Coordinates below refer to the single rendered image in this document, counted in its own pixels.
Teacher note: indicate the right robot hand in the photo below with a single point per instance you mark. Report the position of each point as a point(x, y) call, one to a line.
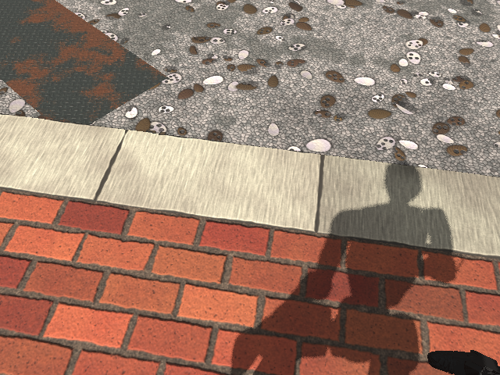
point(463, 363)

